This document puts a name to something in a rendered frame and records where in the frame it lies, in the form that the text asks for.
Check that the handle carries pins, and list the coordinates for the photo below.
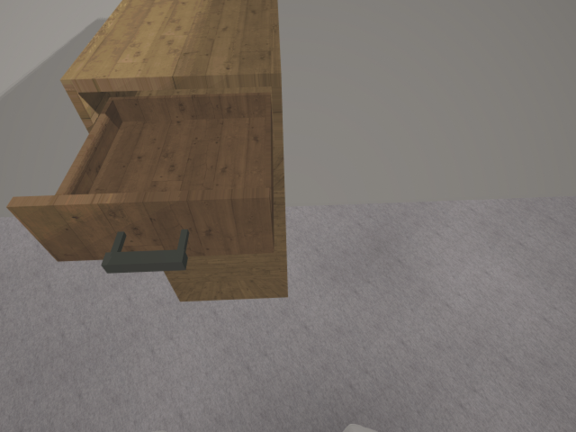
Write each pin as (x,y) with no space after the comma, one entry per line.
(117,261)

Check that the drawer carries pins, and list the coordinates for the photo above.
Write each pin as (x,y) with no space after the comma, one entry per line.
(155,165)

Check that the cabinet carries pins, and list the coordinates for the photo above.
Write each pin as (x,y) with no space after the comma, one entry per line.
(195,47)

